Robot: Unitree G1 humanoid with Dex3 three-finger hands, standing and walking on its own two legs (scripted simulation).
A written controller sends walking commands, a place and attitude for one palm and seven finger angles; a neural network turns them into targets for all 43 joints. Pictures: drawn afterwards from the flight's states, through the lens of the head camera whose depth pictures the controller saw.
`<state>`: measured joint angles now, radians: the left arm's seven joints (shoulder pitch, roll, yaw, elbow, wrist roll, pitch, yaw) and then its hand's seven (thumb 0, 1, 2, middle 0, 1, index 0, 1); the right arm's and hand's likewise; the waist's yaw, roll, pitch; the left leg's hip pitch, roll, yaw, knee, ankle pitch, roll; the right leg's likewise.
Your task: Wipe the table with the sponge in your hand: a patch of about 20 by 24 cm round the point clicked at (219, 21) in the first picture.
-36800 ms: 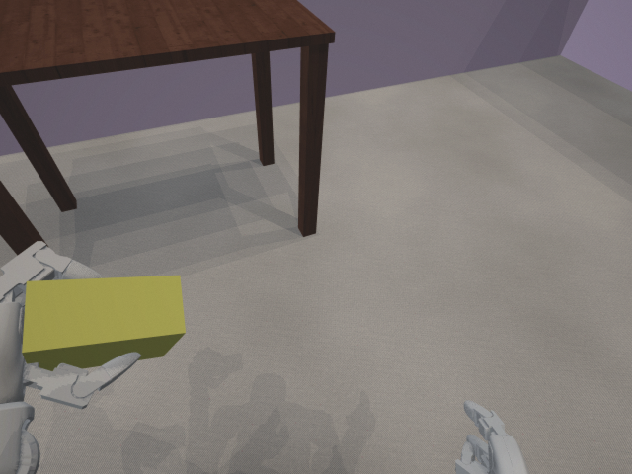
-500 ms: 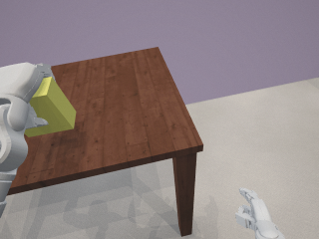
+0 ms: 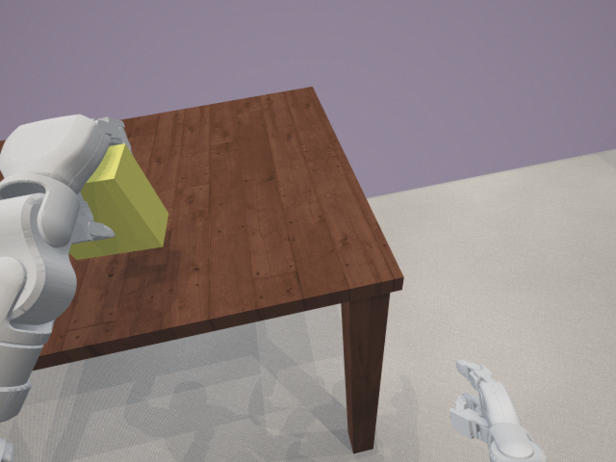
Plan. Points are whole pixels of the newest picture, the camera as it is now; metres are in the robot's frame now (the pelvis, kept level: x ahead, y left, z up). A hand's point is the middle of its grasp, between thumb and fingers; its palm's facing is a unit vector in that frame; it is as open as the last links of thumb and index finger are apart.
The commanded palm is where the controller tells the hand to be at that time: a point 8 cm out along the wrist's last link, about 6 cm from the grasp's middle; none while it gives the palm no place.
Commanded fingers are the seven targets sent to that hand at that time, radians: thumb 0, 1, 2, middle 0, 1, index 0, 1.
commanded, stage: bring the sponge back beside the body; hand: left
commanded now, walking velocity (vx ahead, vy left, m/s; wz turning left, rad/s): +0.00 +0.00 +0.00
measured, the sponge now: (108, 216) +0.30 +0.30 +0.20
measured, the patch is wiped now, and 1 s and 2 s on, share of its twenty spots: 0.95 0.95 0.95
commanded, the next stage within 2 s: step back with the hand held close in 1.42 s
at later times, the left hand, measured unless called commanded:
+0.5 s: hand (76, 224) +0.25 +0.29 +0.23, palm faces +0.18 -0.02 -0.98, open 9.9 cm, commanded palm +0.20 +0.29 +0.31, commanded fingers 0.00 0.10 1.30 -1.20 -1.60 -1.20 -1.60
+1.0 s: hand (62, 265) +0.20 +0.26 +0.24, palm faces +0.25 -0.03 -0.97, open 9.9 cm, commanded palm +0.14 +0.27 +0.30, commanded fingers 0.00 0.10 1.30 -1.20 -1.60 -1.20 -1.60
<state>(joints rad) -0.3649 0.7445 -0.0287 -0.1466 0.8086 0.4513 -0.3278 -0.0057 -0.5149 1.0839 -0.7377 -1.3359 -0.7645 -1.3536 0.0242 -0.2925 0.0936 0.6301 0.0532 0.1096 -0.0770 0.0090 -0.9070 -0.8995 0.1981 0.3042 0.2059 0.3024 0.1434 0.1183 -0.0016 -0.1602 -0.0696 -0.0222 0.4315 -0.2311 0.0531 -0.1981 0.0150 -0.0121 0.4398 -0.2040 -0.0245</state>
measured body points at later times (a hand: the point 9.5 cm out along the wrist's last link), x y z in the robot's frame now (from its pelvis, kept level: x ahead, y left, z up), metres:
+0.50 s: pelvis +0.01 -0.01 +0.00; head +0.00 -0.06 +0.44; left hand +0.24 +0.28 +0.29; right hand +0.28 -0.19 -0.07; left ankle +0.00 +0.09 -0.74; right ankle +0.02 -0.11 -0.74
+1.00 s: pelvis -0.01 -0.02 +0.00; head -0.04 -0.07 +0.44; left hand +0.18 +0.26 +0.29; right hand +0.26 -0.19 -0.07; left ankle +0.00 +0.09 -0.74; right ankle +0.02 -0.11 -0.74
